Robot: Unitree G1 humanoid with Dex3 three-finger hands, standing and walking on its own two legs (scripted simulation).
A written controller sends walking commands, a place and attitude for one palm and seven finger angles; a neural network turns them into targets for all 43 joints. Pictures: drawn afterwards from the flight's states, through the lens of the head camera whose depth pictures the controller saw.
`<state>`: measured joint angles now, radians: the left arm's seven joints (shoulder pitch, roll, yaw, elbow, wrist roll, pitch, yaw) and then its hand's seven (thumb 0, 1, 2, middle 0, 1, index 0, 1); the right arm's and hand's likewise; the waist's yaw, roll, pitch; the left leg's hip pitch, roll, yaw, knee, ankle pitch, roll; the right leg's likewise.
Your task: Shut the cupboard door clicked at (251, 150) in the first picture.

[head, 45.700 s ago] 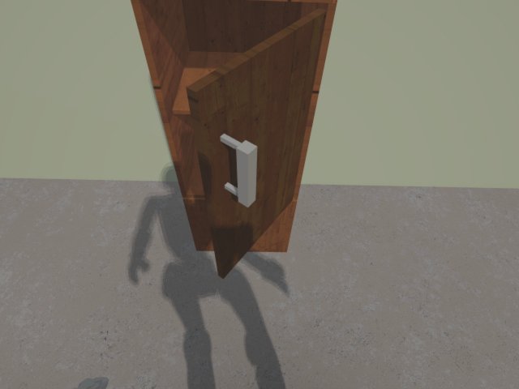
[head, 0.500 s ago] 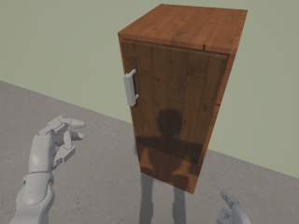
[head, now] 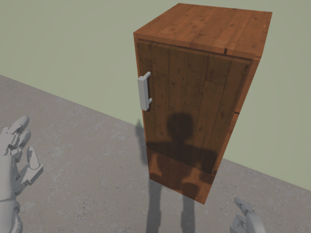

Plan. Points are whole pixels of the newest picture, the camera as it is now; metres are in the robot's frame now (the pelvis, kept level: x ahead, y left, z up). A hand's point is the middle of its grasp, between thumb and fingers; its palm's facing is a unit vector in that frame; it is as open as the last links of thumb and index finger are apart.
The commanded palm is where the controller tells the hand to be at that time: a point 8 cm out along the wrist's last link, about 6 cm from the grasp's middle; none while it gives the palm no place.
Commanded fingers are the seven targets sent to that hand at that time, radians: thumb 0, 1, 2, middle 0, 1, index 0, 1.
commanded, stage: draw the hand back to the body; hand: left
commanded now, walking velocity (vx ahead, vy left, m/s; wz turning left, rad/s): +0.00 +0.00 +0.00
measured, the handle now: (146, 91) +0.59 +0.12 +0.05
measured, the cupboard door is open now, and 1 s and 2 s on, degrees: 0 0 0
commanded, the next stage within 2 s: step back with the hand held close in 0.12 s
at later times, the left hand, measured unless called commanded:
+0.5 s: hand (42, 166) +0.19 +0.26 +0.14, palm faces +0.38 -0.80 -0.47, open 7.4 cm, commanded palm +0.13 +0.31 +0.17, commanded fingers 0.00 0.90 0.90 -0.20 -0.30 -0.20 -0.30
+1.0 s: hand (13, 203) +0.12 +0.27 +0.15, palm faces +0.47 -0.77 -0.44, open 7.4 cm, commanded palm +0.05 +0.31 +0.17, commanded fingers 0.00 0.90 0.90 -0.20 -0.30 -0.20 -0.30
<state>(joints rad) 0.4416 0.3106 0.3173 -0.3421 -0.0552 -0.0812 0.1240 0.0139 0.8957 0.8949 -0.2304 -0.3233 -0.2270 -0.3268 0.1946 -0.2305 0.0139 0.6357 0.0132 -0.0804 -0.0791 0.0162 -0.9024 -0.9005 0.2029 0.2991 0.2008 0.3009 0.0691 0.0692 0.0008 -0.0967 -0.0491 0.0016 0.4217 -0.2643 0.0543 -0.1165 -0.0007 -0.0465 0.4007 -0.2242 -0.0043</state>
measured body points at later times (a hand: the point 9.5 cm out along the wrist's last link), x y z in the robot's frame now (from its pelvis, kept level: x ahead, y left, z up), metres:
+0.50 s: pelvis -0.01 +0.01 -0.01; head -0.01 -0.01 +0.44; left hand +0.17 +0.30 +0.17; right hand +0.16 -0.25 -0.10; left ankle -0.02 +0.08 -0.74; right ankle +0.00 -0.12 -0.74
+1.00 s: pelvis -0.09 +0.01 -0.03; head -0.10 +0.01 +0.42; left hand +0.09 +0.31 +0.17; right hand +0.06 -0.24 -0.11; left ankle -0.02 +0.08 -0.74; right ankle +0.00 -0.12 -0.74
